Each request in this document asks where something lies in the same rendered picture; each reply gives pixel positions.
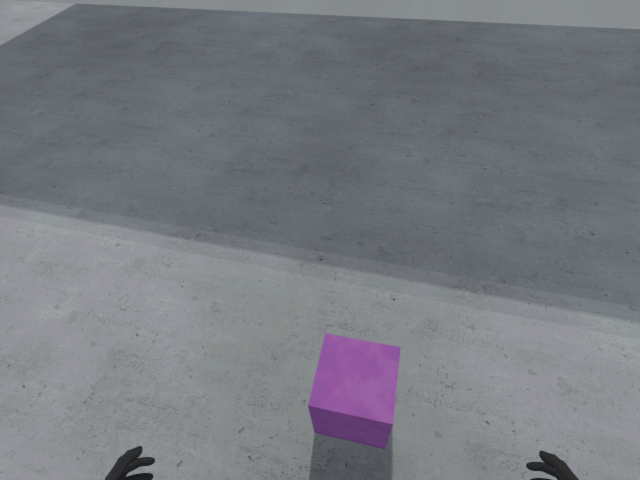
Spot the carton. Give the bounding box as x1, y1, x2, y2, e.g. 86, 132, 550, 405
308, 333, 401, 449

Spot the robot right hand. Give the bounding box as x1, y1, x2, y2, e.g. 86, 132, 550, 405
526, 451, 579, 480

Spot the robot left hand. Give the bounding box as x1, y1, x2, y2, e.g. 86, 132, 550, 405
105, 446, 155, 480

